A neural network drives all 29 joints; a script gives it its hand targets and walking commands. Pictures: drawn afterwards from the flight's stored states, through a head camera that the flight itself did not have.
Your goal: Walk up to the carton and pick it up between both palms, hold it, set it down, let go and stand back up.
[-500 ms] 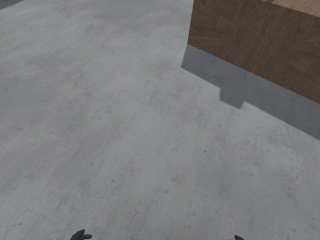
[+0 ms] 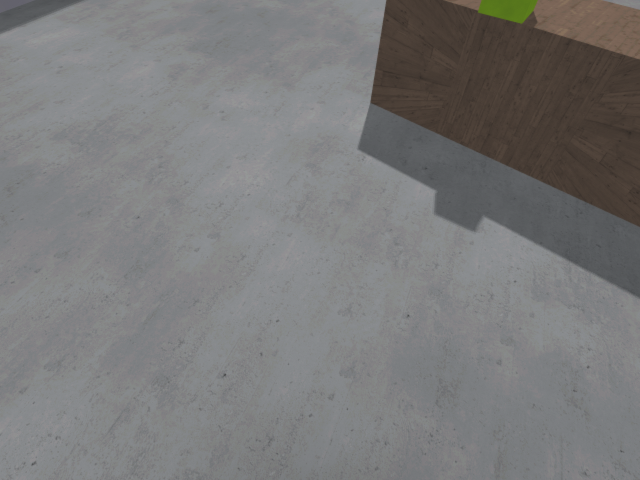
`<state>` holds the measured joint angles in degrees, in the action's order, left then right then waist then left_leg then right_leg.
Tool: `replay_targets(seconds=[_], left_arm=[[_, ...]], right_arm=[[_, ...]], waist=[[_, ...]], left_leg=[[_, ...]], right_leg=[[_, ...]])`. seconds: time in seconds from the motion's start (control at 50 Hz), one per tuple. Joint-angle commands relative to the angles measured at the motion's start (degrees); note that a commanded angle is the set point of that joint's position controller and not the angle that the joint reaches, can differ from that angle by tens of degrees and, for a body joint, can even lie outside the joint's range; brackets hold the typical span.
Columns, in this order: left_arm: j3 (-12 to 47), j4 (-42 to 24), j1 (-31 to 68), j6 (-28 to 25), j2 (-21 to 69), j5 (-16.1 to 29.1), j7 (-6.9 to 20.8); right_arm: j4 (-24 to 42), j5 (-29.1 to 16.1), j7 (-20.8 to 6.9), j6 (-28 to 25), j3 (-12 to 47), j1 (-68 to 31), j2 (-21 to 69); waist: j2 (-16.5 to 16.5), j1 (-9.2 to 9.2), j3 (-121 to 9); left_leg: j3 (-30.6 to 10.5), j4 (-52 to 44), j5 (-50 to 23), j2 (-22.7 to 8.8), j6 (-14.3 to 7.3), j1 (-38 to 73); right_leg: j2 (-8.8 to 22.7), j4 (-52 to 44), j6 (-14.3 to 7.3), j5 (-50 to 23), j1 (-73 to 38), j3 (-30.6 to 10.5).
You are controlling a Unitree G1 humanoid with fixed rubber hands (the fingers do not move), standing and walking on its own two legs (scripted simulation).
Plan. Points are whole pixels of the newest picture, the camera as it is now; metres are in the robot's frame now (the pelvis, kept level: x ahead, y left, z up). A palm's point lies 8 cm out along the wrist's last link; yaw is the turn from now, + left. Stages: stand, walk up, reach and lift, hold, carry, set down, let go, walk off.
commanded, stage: stand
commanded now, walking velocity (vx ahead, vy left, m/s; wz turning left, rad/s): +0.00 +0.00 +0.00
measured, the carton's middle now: out of the picture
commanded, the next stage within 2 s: walk up in 1.06 s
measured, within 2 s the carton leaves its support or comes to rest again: neither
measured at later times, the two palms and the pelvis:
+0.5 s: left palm out of the picture -0.02 +0.21 -0.14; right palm out of the picture -0.02 -0.21 -0.14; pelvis -0.01 +0.00 +0.01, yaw +0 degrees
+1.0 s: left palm out of the picture -0.05 +0.19 -0.14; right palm out of the picture -0.03 -0.22 -0.14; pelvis -0.01 -0.01 +0.01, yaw +1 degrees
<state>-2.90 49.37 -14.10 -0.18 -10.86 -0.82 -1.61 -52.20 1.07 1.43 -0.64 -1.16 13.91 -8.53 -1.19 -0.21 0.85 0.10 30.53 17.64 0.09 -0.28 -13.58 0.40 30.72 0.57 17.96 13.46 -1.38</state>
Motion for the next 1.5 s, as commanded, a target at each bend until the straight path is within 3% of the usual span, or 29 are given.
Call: replay_targets(seconds=[0.0,0.14,0.26,0.34,0.36,0.38,0.48,0.5,0.54,0.58,0.6,0.66,0.7,0.78,0.96,1.02,1.04,1.08,1.2,1.22,1.24,1.26,1.28,1.3,1.32,1.36,1.4,1.46,1.48], left_arm=[[-1.98,-0.54,-4.0,-0.51,-6.07,-0.27,-0.53],[-0.03,4.88,-6.43,-0.75,-0.87,0.11,-1.16],[-0.97,5.43,-4.1,-1.17,-5.09,-0.39,-0.85],[0.0,9.68,-7.73,-0.72,0.23,-0.09,-1.24],[0.04,10.86,-9.44,-0.45,-0.89,-0.55,-1.15],[-1.08,9.27,-5.05,-1.31,-4.25,-0.19,-1.27],[-0.45,12.96,-9.47,-0.12,0.37,0.18,-0.78],[0.88,12.99,-8.13,0.36,2.21,-0.1,-1.37],[-0.82,13.19,-8.37,0.24,-2.7,-0.26,-1.57],[1.03,14.7,-8.2,0.29,2.74,-0.33,-1.0],[1.4,15.0,-10.01,0.17,4.4,0.67,-0.79],[1.47,15.03,-7.67,0.18,2.65,0.6,-0.82],[0.21,14.05,-5.94,-0.51,-1.38,-0.34,-1.05],[1.84,17.67,-10.74,-0.35,5.21,0.13,-1.4],[1.5,17.59,-10.42,0.01,2.82,0.48,-1.5],[1.66,16.88,-8.67,-0.88,1.88,0.43,-1.5],[1.27,15.7,-7.12,-0.82,-0.15,0.5,-0.93],[1.86,15.42,-6.28,-0.25,1.07,-0.56,-1.53],[1.17,17.11,-10.18,-0.2,1.1,0.11,-1.0],[1.04,17.18,-9.82,0.12,0.92,-0.15,-1.33],[-1.03,11.61,-9.3,-0.11,-9.17,-1.7,-0.06],[-0.78,7.75,0.26,0.06,-7.89,-3.33,1.17],[0.08,3.08,5.21,0.22,-4.76,-4.24,1.65],[0.01,2.13,4.49,-0.73,-3.34,-4.46,2.29],[-0.31,4.06,-0.56,-1.12,-3.7,-4.17,2.96],[-2.01,5.66,-7.51,-0.79,-5.66,-2.89,4.03],[-1.74,3.99,-4.41,-0.36,-4.02,-2.56,4.72],[-2.03,3.0,-0.99,-0.02,-4.72,-2.16,5.34],[-2.22,0.34,-1.05,0.16,-4.33,-2.3,5.37]], right_arm=[[0.36,0.13,0.86,-0.7,-1.97,1.73,-7.61],[-4.05,-0.44,0.89,0.26,-2.06,3.76,-4.97],[-6.78,-0.46,0.62,0.48,-1.66,1.94,-2.61],[-8.34,-0.01,0.85,0.43,-1.77,3.38,-5.14],[-9.69,-0.77,0.49,-0.06,-1.0,3.31,-2.73],[-10.95,-0.28,0.78,-0.25,-0.72,7.27,-2.21],[-11.54,0.32,0.91,0.11,-0.31,3.05,-1.66],[-12.84,-0.58,0.99,0.35,-0.88,6.04,-4.08],[-13.16,0.48,1.32,0.45,0.06,5.7,-1.57],[-13.03,-0.4,0.62,0.36,0.1,7.19,-1.16],[-13.91,-0.64,1.06,0.33,-0.21,7.96,-4.06],[-13.17,-0.38,1.0,0.17,-0.22,5.26,-3.09],[-13.43,-0.2,1.25,-0.33,-0.16,4.28,-3.99],[-13.62,-0.52,1.14,-0.61,-0.15,6.82,-2.93],[-13.95,-0.5,1.08,0.12,0.36,6.18,-3.51],[-14.22,-0.18,0.91,-0.14,0.58,8.05,-0.4],[-13.93,-0.33,0.93,0.14,0.29,4.35,-2.55],[-14.8,-0.82,1.01,-0.23,0.36,9.32,-2.14],[-14.55,-0.01,1.01,0.29,1.6,8.4,-0.51],[-14.32,-0.48,1.23,-0.07,1.32,8.21,0.21],[-9.62,2.86,1.19,-1.66,-0.9,7.51,-11.03],[-9.34,2.52,1.36,-1.7,-1.75,10.37,-11.18],[-10.03,1.84,2.82,-2.07,-1.89,13.27,-11.39],[-9.95,1.53,2.88,-2.74,-2.56,13.55,-11.13],[-8.45,1.2,2.67,-3.63,-3.09,10.59,-12.47],[-6.86,1.92,1.91,-4.87,-3.1,5.63,-11.85],[-6.49,2.63,1.24,-5.41,-2.06,4.1,-9.94],[-6.22,3.38,0.89,-5.65,-2.8,9.1,-12.64],[-4.97,3.78,0.7,-5.43,-2.46,4.56,-14.19]], waist=[[4.67,0.91,-0.85],[-1.17,-0.56,-0.49],[4.64,-1.27,-0.07],[-2.01,-0.13,2.85],[5.36,-0.05,0.75],[2.81,-1.96,1.48],[-1.66,1.8,4.18],[1.34,-0.65,5.41],[1.37,0.91,6.12],[-3.59,-1.22,2.76],[1.94,-0.28,3.48],[-0.71,0.14,5.45],[4.11,0.73,2.1],[-0.15,0.34,3.64],[1.64,0.47,3.71],[-4.3,-1.2,2.45],[0.51,0.79,6.24],[2.74,-1.6,6.4],[1.76,0.3,4.82],[0.08,-0.72,4.57],[5.78,-1.75,-1.72],[10.95,-6.21,4.8],[12.4,-6.82,10.69],[8.01,-4.64,10.74],[6.37,-2.16,7.97],[10.86,2.2,-0.32],[10.33,3.16,6.39],[8.72,0.36,7.33],[12.02,2.86,7.98]], left_leg=[[-6.42,-7.73,-17.14,-5.63,-3.36,0.08],[-4.09,-7.18,-11.92,-3.34,-2.92,5.83],[-3.28,-6.52,-12.29,-3.33,-2.41,4.01],[-4.14,-8.55,-10.8,-3.35,-2.56,0.76],[-3.13,-8.6,-12.14,-3.93,-2.66,5.76],[-3.46,-8.46,-15.77,-3.98,-2.13,3.15],[-4.89,-10.09,-6.68,-4.08,-1.92,-1.48],[-3.48,-10.03,-7.67,-3.04,-1.56,-0.69],[-3.85,-11.22,-8.45,-3.73,-1.19,-2.2],[-3.85,-9.46,-6.55,-2.71,-1.03,1.85],[-4.91,-10.5,-4.13,-3.58,-1.86,0.49],[-4.67,-11.4,-2.43,-3.73,-1.24,-0.71],[-5.13,-11.76,-6.12,-4.02,-2.03,-0.88],[-3.83,-10.87,-8.47,-3.52,-2.38,1.47],[-4.33,-9.74,-9.25,-4.35,-2.07,-0.32],[-3.88,-8.55,-11.35,-4.32,-1.94,2.57],[-3.34,-8.79,-8.67,-4.01,-2.09,0.66],[-3.98,-9.98,-8.42,-3.55,-1.8,0.28],[-3.57,-9.92,-10.31,-3.7,-1.0,1.2],[-4.26,-10.45,-6.93,-4.38,-1.47,2.04],[-10.07,-6.48,25.67,-8.33,-6.11,11.34],[-19.53,-14.72,38.09,-16.45,-10.9,13.43],[-31.0,-21.24,38.5,-26.76,-16.22,14.27],[-31.16,-22.66,36.56,-27.68,-16.03,14.65],[-25.38,-22.44,33.54,-25.76,-12.13,9.98],[-17.33,-21.98,31.05,-23.33,-11.2,10.38],[-5.11,-23.76,24.7,-18.22,-7.88,0.81],[0.08,-23.35,22.35,-17.06,-8.02,-0.57],[3.56,-23.1,21.85,-17.97,-8.11,0.29]], right_leg=[[1.85,-3.46,-1.5,-11.66,-1.94,-1.66],[2.21,-5.63,-2.11,-10.11,1.13,-2.44],[4.85,-7.71,-3.75,-10.24,0.25,-5.58],[3.37,-7.7,-2.21,-10.37,-2.44,-2.73],[3.96,-8.94,-2.55,-12.36,-0.03,-4.18],[3.83,-7.88,-2.61,-13.84,-3.11,-3.71],[2.92,-8.42,-1.56,-9.6,-4.86,-2.58],[4.26,-9.49,-2.09,-8.87,-1.54,-3.26],[3.69,-8.91,-1.83,-9.58,-3.95,-2.61],[2.42,-9.33,-0.78,-6.96,-1.28,-1.79],[2.46,-8.46,-0.86,-7.28,-2.07,-1.49],[2.94,-8.68,-0.74,-6.57,0.03,-1.73],[4.17,-8.77,-2.02,-9.33,-4.45,-2.9],[3.94,-8.8,-1.27,-11.58,-2.6,-2.62],[3.27,-8.65,-1.74,-11.31,-4.23,-2.24],[3.5,-9.36,-2.18,-12.13,-3.09,-2.47],[4.07,-10.52,-2.34,-9.87,-0.07,-3.94],[4.09,-9.82,-2.44,-9.62,0.7,-3.26],[3.12,-8.98,-1.69,-10.46,-1.65,-2.21],[3.78,-10.18,-1.96,-7.08,0.08,-2.73],[0.18,0.4,-5.23,27.61,11.73,-6.11],[-2.07,12.45,-3.83,23.47,25.55,1.31],[1.22,27.13,-1.32,15.18,35.62,1.69],[4.89,33.2,-0.03,11.92,39.22,-2.39],[6.34,32.67,0.02,6.54,34.57,-2.81],[7.59,37.12,1.13,2.76,29.28,-2.51],[7.4,30.74,1.5,0.57,24.92,-0.39],[7.06,22.54,1.18,-2.94,21.86,3.4],[7.11,17.37,0.8,0.88,18.02,4.63]])
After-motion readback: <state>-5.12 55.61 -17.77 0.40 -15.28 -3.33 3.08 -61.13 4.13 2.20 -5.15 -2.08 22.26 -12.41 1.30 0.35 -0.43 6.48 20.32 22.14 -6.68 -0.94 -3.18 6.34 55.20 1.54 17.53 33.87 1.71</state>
